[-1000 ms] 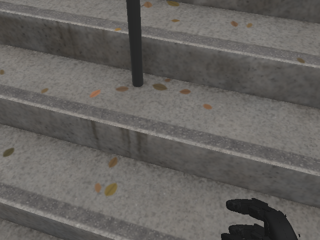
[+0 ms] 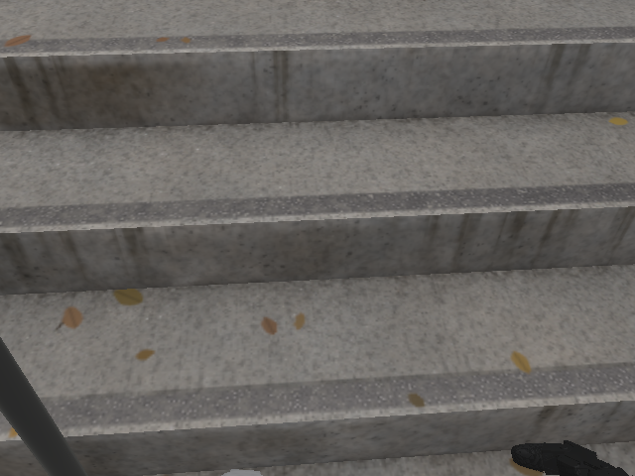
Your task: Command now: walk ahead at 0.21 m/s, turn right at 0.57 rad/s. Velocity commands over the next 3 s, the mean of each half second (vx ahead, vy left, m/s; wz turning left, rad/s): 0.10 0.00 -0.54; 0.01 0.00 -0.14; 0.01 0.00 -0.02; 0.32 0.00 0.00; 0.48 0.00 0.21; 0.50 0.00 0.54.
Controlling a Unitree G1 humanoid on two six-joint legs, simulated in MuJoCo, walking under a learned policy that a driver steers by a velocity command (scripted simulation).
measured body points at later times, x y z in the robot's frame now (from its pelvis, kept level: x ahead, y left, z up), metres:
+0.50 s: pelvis +0.17 +0.07 +0.12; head +0.18 +0.07 +0.57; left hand +0.45 +0.26 +0.04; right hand +0.19 -0.18 -0.01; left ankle +0.27 +0.16 -0.56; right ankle +0.13 -0.06 -0.45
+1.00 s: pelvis +0.23 +0.04 +0.17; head +0.24 +0.04 +0.62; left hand +0.43 +0.21 +0.04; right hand +0.27 -0.21 +0.03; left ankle +0.27 +0.16 -0.56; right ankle +0.21 -0.10 -0.56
